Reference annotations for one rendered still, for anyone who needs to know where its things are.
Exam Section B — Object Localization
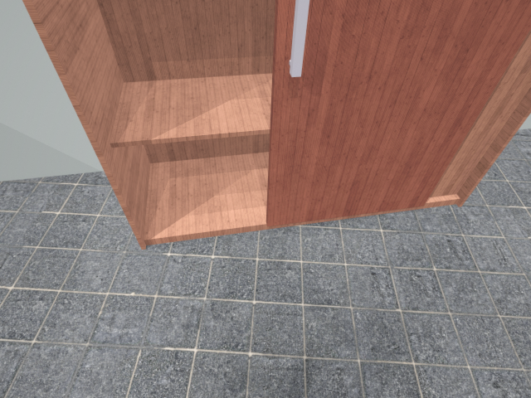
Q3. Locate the handle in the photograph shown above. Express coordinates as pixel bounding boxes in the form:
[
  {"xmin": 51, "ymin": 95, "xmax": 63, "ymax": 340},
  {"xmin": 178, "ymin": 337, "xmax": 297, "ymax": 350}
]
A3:
[{"xmin": 289, "ymin": 0, "xmax": 309, "ymax": 77}]

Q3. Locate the wardrobe door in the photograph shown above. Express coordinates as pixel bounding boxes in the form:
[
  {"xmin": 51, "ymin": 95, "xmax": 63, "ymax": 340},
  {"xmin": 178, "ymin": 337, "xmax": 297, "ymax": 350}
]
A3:
[
  {"xmin": 429, "ymin": 29, "xmax": 531, "ymax": 197},
  {"xmin": 266, "ymin": 0, "xmax": 531, "ymax": 226}
]

